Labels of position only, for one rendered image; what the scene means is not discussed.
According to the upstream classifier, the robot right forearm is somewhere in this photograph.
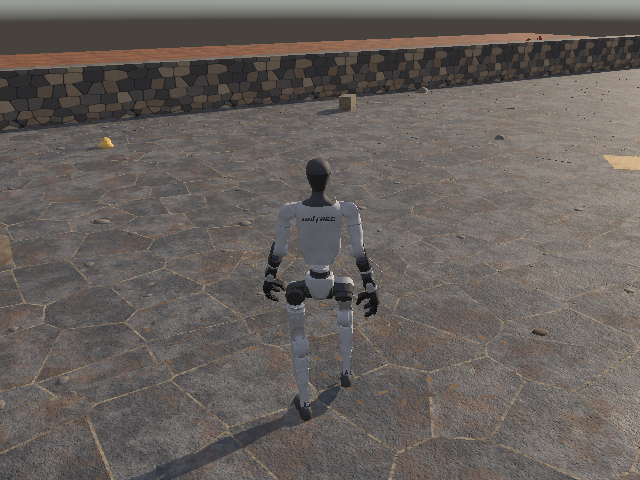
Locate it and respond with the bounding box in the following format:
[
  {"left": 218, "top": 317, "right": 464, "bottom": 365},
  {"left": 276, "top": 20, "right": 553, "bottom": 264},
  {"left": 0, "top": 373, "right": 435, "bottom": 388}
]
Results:
[{"left": 356, "top": 243, "right": 377, "bottom": 293}]

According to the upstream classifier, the robot left forearm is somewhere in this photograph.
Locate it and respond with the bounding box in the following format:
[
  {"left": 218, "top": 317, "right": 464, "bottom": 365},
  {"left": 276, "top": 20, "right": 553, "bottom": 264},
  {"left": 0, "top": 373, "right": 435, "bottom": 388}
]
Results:
[{"left": 264, "top": 241, "right": 283, "bottom": 282}]

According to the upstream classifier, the right robot upper arm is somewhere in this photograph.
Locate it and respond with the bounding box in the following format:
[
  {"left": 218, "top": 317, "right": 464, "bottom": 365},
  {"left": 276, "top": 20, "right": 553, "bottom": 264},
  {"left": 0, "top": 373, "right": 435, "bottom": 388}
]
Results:
[{"left": 339, "top": 201, "right": 365, "bottom": 258}]

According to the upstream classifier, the robot right thigh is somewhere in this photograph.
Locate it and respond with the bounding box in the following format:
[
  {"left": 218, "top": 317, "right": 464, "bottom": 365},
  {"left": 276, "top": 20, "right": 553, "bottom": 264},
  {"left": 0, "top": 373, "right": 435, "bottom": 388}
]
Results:
[{"left": 333, "top": 277, "right": 354, "bottom": 327}]

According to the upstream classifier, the robot left thigh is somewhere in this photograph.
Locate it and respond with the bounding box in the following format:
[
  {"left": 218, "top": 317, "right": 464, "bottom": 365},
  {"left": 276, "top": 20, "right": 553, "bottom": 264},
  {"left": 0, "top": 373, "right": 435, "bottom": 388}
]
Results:
[{"left": 285, "top": 280, "right": 310, "bottom": 358}]

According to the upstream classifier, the right robot hand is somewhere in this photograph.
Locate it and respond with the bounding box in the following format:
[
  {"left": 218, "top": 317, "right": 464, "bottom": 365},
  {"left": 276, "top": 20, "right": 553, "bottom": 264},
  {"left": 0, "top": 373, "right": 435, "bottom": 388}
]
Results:
[{"left": 356, "top": 289, "right": 380, "bottom": 317}]

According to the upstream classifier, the left robot hand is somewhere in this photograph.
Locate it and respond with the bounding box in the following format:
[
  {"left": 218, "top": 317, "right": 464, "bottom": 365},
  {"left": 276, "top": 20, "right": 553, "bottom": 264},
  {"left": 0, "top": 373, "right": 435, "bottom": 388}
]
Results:
[{"left": 263, "top": 279, "right": 286, "bottom": 302}]

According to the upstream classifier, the left robot upper arm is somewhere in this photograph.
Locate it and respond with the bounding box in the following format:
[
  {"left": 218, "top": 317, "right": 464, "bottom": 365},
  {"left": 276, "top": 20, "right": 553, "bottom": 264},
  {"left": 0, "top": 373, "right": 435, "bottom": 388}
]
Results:
[{"left": 272, "top": 202, "right": 298, "bottom": 257}]

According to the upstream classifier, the robot thigh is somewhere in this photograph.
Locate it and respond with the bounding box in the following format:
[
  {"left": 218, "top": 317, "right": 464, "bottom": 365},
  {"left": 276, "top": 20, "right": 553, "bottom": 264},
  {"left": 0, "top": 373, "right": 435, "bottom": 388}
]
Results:
[
  {"left": 333, "top": 277, "right": 354, "bottom": 327},
  {"left": 285, "top": 280, "right": 310, "bottom": 358}
]

